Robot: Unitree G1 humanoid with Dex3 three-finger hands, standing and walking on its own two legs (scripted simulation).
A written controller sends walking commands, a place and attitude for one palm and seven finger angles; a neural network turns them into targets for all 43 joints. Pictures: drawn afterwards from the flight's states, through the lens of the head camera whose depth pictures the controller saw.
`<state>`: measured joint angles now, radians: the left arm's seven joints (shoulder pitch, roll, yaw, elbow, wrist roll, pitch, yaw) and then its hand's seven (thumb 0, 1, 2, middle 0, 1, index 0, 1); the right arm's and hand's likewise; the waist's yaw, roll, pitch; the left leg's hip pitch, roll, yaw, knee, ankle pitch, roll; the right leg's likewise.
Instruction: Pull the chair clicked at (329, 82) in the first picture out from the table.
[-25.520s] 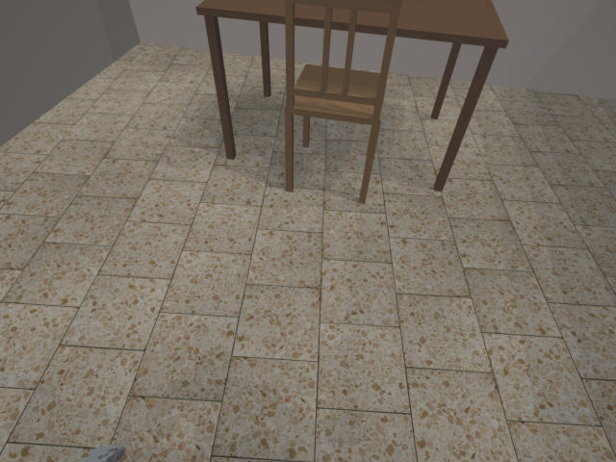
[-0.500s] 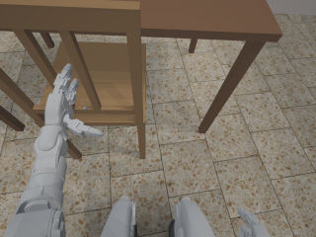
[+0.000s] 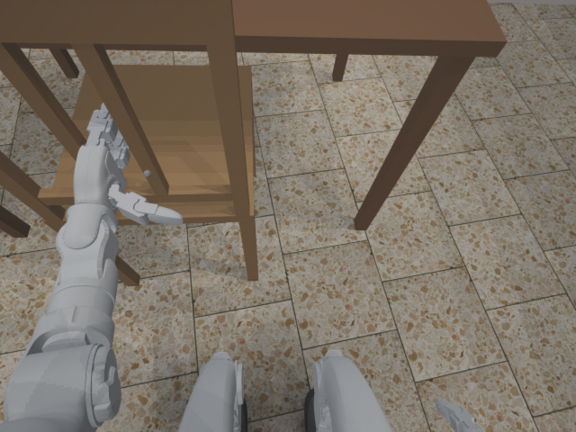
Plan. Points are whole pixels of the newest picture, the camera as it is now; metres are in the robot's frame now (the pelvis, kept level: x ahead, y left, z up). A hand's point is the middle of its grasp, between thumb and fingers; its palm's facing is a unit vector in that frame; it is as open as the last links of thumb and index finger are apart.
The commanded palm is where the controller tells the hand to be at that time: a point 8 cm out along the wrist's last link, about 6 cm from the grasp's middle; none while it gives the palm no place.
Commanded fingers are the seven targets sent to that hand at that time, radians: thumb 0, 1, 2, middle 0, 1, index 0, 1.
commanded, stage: push the fingers through the gap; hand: left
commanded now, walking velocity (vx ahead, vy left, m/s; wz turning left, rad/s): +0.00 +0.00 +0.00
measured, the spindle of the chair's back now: (68, 135) +0.50 +0.29 +0.05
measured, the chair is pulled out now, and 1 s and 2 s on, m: -0.02 -0.01 0.06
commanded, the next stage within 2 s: hook a spindle and tug to test in 0.12 s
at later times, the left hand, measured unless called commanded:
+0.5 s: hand (144, 180) +0.44 +0.19 +0.04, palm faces +0.01 -1.00 -0.03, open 16.1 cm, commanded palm +0.42 +0.24 +0.04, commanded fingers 0.00 -0.50 0.30 -0.32 -0.90 -0.32 -0.90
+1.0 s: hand (147, 166) +0.46 +0.19 +0.04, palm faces +0.04 -1.00 -0.03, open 7.6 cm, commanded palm +0.43 +0.23 +0.04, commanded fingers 0.00 0.90 0.90 -0.50 -1.45 -0.50 -1.45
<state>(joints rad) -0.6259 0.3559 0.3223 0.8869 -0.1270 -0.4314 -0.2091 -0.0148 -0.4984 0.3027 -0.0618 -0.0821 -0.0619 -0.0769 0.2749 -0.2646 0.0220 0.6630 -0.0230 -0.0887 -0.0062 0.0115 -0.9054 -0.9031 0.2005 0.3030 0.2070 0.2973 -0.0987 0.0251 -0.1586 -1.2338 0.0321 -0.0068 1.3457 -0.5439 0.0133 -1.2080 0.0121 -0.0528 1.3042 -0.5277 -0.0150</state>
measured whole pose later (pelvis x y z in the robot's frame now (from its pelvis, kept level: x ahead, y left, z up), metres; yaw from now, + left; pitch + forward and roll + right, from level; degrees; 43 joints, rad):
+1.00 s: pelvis +0.02 +0.01 +0.01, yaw -1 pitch +25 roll -3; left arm -0.58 0.34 0.31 0.84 -0.13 -0.42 -0.17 0.00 0.37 0.68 -0.36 -1.35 -0.40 -1.36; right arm 0.29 -0.25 0.02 0.66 -0.02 -0.06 0.01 0.01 -0.91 -0.90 0.20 0.30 0.21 0.30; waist -0.11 0.02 -0.17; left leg -1.19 0.04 0.00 1.31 -0.56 0.02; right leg -1.17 0.02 -0.04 1.26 -0.53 0.00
